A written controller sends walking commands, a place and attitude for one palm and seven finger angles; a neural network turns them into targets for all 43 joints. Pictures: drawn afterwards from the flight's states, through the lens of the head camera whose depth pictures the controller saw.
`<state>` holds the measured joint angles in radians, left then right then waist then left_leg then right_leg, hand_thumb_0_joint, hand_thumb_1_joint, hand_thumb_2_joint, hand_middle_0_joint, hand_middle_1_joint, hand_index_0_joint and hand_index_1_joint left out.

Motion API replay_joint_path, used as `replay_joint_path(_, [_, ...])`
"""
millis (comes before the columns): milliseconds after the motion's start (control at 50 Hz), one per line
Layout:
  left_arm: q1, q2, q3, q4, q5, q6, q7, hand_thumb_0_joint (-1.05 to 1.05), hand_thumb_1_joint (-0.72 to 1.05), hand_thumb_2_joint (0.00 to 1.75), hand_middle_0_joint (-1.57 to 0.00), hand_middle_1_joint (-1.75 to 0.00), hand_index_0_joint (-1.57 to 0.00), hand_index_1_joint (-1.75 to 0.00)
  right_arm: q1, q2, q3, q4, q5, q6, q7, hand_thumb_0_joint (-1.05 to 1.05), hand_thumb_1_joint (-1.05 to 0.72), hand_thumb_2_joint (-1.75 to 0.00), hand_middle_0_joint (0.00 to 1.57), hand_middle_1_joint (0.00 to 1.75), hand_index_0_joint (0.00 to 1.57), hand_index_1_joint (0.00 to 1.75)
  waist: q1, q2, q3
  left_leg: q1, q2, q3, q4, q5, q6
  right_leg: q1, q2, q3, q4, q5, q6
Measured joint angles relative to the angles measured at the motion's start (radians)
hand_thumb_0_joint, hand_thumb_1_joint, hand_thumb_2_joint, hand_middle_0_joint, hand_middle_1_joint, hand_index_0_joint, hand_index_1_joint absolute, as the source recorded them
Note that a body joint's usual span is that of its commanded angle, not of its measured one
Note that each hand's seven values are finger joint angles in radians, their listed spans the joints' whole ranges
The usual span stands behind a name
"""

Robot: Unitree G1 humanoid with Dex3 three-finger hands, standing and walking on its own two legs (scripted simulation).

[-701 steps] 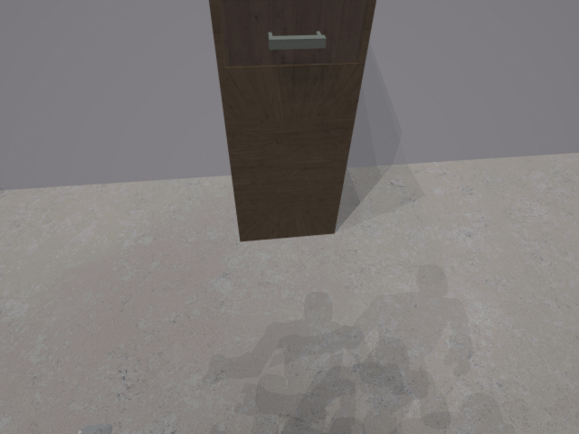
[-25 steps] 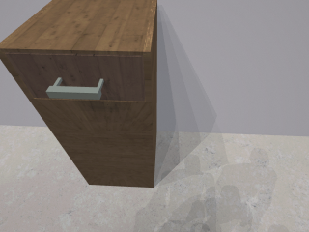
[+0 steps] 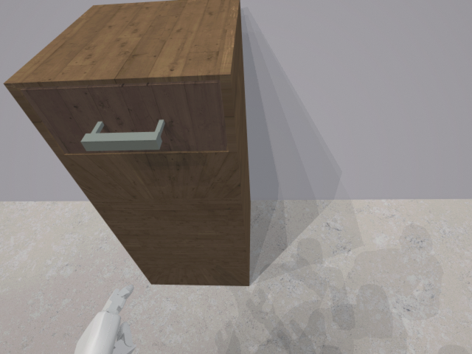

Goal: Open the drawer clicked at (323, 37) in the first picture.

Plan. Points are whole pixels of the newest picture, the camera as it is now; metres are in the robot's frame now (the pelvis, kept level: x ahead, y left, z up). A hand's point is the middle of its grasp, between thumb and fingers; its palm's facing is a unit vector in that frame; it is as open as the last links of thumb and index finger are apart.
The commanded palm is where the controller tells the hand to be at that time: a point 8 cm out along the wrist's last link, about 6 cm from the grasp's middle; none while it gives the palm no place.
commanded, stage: raise the hand with hooked fingers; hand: left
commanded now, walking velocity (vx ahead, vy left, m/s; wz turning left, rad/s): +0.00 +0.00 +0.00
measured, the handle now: (126, 133) +0.49 +0.26 +0.12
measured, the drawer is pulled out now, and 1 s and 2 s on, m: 0.00 0.00 0.00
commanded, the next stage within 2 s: move the hooked fingers above the handle in 1.72 s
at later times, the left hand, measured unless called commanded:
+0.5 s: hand (99, 286) +0.21 +0.24 +0.04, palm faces +0.12 -0.12 -0.98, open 10.1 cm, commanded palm +0.18 +0.23 +0.10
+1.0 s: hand (71, 218) +0.26 +0.25 +0.15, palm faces +0.17 -0.07 -0.98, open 13.0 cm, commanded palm +0.23 +0.25 +0.21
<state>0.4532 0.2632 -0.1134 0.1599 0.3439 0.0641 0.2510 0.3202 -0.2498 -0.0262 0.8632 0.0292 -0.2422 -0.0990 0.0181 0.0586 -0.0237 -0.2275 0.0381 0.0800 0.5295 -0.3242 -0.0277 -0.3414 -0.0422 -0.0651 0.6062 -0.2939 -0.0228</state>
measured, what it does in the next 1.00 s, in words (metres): stands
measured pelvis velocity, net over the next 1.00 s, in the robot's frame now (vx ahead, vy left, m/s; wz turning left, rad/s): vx -0.02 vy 0.02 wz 0.01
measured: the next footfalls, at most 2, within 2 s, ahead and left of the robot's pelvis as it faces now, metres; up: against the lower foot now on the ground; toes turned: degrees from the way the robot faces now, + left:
none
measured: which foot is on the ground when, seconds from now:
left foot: down 0.00-1.00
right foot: down 0.00-1.00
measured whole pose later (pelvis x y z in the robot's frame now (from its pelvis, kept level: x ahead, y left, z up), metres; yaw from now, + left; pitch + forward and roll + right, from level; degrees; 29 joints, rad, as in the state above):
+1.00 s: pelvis -0.02 +0.02 +0.01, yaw +0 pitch -3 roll +1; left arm -0.03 0.50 -0.05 -0.15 0.88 0.08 0.01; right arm 0.08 -0.28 0.00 0.65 0.02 0.09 -0.01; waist 0.10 0.10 0.03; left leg -0.09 0.01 0.08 0.38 -0.23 0.00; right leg -0.19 -0.06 -0.07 0.43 -0.18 0.01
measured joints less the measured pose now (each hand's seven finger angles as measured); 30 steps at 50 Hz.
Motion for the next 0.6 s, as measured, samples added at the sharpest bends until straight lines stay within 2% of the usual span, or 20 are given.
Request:
replay_joint_path(40, [-0.054, 0.012, -0.009, -0.081, 0.181, -0.014, 0.054, 0.04, 0.85, 0.86, -0.20, -0.36, -0.21, -0.35, -0.051, -0.030, -0.017, -0.083, -0.029, 0.013, 0.021, 0.02, -0.93, -0.90, 0.20, 0.30, 0.20, 0.30, -0.008, 0.003, -0.038, -0.056, -0.007, 0.007, 0.041, -0.012, 0.006, -0.060, -0.009, 0.010, 0.044, -0.010, 0.002])
replay_joint_path(80, [-0.087, 0.003, -0.008, -0.128, 0.353, -0.036, 0.100, 0.03, 0.81, 0.84, -0.20, -0.38, -0.21, -0.37, -0.114, -0.044, -0.030, -0.159, -0.056, 0.059, 0.053, 0.02, -0.93, -0.90, 0.20, 0.30, 0.20, 0.30, -0.005, -0.002, -0.068, -0.094, -0.007, 0.027, 0.072, -0.023, 0.007, -0.111, -0.008, 0.031, 0.079, -0.015, 0.003])
replay_joint_path(120, [-0.088, -0.010, -0.011, -0.167, 0.491, -0.058, 0.122, 0.02, 0.76, 0.83, -0.20, -0.41, -0.21, -0.40, -0.175, -0.045, -0.036, -0.226, -0.068, 0.128, 0.094, 0.02, -0.92, -0.90, 0.20, 0.30, 0.20, 0.30, 0.009, -0.020, -0.089, -0.123, -0.004, 0.050, 0.093, -0.032, 0.007, -0.154, -0.003, 0.056, 0.108, -0.017, 0.003])
replay_joint_path(180, [-0.057, -0.018, -0.039, -0.213, 0.636, -0.078, 0.134, 0.01, 0.69, 0.80, -0.21, -0.45, -0.22, -0.44, -0.242, -0.040, -0.037, -0.308, -0.069, 0.223, 0.141, 0.01, -0.92, -0.90, 0.20, 0.30, 0.20, 0.30, 0.040, -0.055, -0.088, -0.149, -0.001, 0.064, 0.121, -0.041, 0.008, -0.190, 0.001, 0.072, 0.142, -0.024, 0.000])
replay_joint_path(240, [-0.015, -0.002, -0.062, -0.233, 0.724, -0.070, 0.150, 0.01, 0.61, 0.77, -0.22, -0.49, -0.23, -0.48, -0.279, -0.029, -0.033, -0.359, -0.070, 0.280, 0.160, 0.01, -0.92, -0.90, 0.20, 0.30, 0.20, 0.30, 0.076, -0.076, -0.073, -0.161, 0.002, 0.057, 0.147, -0.050, 0.007, -0.196, 0.001, 0.066, 0.161, -0.032, -0.003])
replay_joint_path(300, [-0.011, 0.034, -0.061, -0.221, 0.766, -0.041, 0.160, 0.00, 0.53, 0.74, -0.23, -0.54, -0.24, -0.53, -0.297, -0.008, -0.022, -0.372, -0.079, 0.303, 0.159, 0.01, -0.91, -0.90, 0.20, 0.30, 0.20, 0.30, 0.107, -0.077, -0.062, -0.163, 0.006, 0.039, 0.168, -0.057, 0.005, -0.184, 0.002, 0.049, 0.166, -0.037, -0.005])
replay_joint_path(360, [-0.069, 0.075, -0.041, -0.205, 0.744, -0.021, 0.145, 0.00, 0.45, 0.71, -0.25, -0.58, -0.25, -0.58, -0.303, 0.020, -0.003, -0.352, -0.086, 0.306, 0.144, 0.00, -0.91, -0.90, 0.20, 0.30, 0.20, 0.30, 0.117, -0.059, -0.044, -0.149, 0.006, 0.010, 0.179, -0.060, 0.005, -0.147, -0.002, 0.020, 0.155, -0.039, -0.003])
replay_joint_path(460, [-0.211, 0.098, -0.010, -0.202, 0.677, 0.003, 0.062, 0.00, 0.33, 0.66, -0.26, -0.66, -0.27, -0.65, -0.281, 0.067, 0.043, -0.300, -0.082, 0.302, 0.118, 0.00, -0.91, -0.90, 0.20, 0.30, 0.20, 0.30, 0.106, -0.020, -0.018, -0.090, 0.001, -0.019, 0.143, -0.043, 0.008, -0.062, -0.007, -0.010, 0.094, -0.018, 0.004])
replay_joint_path(600, [-0.283, 0.107, -0.004, -0.269, 0.651, 0.015, -0.079, 0.00, 0.18, 0.59, -0.27, -0.76, -0.27, -0.75, -0.208, 0.078, 0.076, -0.251, -0.066, 0.330, 0.117, 0.01, -0.91, -0.90, 0.21, 0.30, 0.20, 0.30, 0.081, 0.009, 0.005, 0.006, -0.011, 0.003, 0.020, 0.009, 0.021, 0.023, -0.008, 0.008, -0.021, 0.038, 0.017])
